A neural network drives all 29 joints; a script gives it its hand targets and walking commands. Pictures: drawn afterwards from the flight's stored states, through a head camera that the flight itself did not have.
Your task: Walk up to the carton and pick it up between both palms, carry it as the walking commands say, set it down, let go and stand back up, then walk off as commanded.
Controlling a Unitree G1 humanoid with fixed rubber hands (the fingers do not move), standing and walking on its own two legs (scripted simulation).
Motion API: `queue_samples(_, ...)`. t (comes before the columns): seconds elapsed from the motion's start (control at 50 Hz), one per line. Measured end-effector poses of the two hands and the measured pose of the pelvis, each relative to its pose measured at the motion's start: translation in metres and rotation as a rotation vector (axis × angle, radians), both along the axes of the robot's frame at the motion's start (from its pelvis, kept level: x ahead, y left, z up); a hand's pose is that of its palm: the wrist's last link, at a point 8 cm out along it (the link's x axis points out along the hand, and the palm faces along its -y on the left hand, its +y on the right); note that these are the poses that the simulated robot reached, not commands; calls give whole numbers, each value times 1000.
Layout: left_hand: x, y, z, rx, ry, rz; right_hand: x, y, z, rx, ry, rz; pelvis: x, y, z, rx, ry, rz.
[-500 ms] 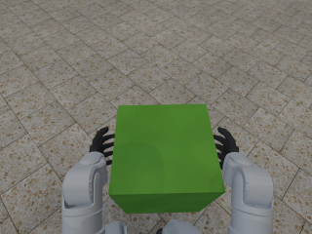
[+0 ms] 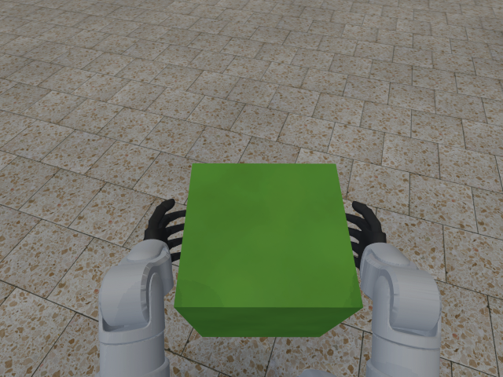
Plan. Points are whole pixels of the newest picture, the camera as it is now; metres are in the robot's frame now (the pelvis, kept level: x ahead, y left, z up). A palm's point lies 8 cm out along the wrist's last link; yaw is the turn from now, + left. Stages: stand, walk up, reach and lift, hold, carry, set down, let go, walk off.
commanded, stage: carry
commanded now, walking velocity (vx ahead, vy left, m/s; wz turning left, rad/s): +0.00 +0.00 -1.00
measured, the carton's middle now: (262, 259) +0.29 +0.00 +0.02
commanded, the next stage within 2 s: none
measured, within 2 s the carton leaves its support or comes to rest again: neither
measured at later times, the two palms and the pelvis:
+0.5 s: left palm (263, 241) +0.28 +0.00 +0.10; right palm out of the picture +0.16 -0.28 +0.11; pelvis -0.03 -0.04 +0.03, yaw -29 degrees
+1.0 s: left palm (450, 313) +0.19 -0.25 +0.05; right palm out of the picture -0.06 -0.41 +0.09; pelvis -0.08 -0.10 +0.01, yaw -56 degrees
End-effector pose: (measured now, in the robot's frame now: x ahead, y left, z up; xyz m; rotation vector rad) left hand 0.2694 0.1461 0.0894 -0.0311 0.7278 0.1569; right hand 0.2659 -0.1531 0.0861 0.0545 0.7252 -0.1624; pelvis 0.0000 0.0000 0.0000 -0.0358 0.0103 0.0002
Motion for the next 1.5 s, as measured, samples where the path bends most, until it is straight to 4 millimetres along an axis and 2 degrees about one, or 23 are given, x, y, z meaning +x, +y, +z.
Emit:
queue_samples(0.06,6,-37,-16,13,88,-99,-20,-36,-14,11,87,-94,-6,-10,5,26,8,-59)
queue_samples(0.12,7,-67,-29,8,147,-176,-42,-62,-23,10,147,-176,-15,-18,10,38,25,-114)
queue_samples(0.2,10,-96,-36,-43,141,-237,-61,-86,-19,-21,140,-257,-30,-24,12,37,37,-169)
queue_samples(0.3,16,-113,-26,-96,53,-274,-68,-99,2,-52,45,-315,-40,-25,11,33,71,-252)
queue_samples(0.38,11,-120,-20,-96,70,-303,-77,-105,13,-71,64,-327,-39,-27,21,49,68,-351)
queue_samples(0.44,8,-129,-5,-48,74,-339,-89,-111,16,-33,73,-352,-35,-29,26,20,64,-434)
queue_samples(0.5,9,-149,7,-61,41,-374,-103,-125,23,-50,42,-382,-35,-37,26,15,60,-505)
queue_samples(0.56,9,-181,12,-77,10,-433,-122,-149,27,-68,11,-440,-37,-51,22,2,48,-571)
queue_samples(0.62,2,-225,8,-76,3,-514,-150,-181,23,-72,4,-518,-40,-72,12,-7,36,-635)
queue_samples(0.7,-15,-289,-6,-24,7,-656,-196,-225,1,-19,9,-659,-48,-96,-3,-18,27,-676)
queue_samples(0.78,-37,-336,-24,45,96,-800,-248,-245,-22,47,98,-797,-57,-102,1,10,24,-749)
queue_samples(0.86,-55,-368,-37,8,149,-895,-289,-250,-24,19,149,-902,-71,-101,5,25,27,-823)
queue_samples(0.96,-72,-391,-42,-82,140,-984,-317,-254,-2,-70,139,-992,-78,-99,6,38,35,-913)
queue_samples(1.0,-75,-396,-35,-86,125,-1006,-324,-255,6,-72,123,-1015,-78,-100,10,40,35,-979)
queue_samples(1.1,-85,-414,3,-49,48,-1063,-346,-255,19,-39,50,-1067,-77,-102,23,22,46,-1124)
queue_samples(1.16,-99,-432,17,-54,21,-1110,-367,-258,27,-47,23,-1113,-83,-107,24,12,50,-1190)
queue_samples(1.22,-122,-453,22,-63,-5,-1166,-397,-263,29,-56,-2,-1170,-95,-115,19,7,41,-1255)
queue_samples(1.28,-155,-476,17,-58,-24,-1234,-436,-268,21,-55,-19,-1235,-113,-125,6,3,30,-1303)
queue_samples(1.34,-188,-493,3,-7,11,-1326,-476,-263,5,-6,19,-1322,-125,-126,3,7,21,-1317)
queue_samples(1.42,-225,-504,-20,67,99,-1440,-518,-244,-12,66,109,-1431,-136,-115,6,27,17,-1408)
queue_samples(1.5,-253,-510,-38,34,167,-1520,-548,-222,-14,50,162,-1530,-144,-99,6,35,37,-1475)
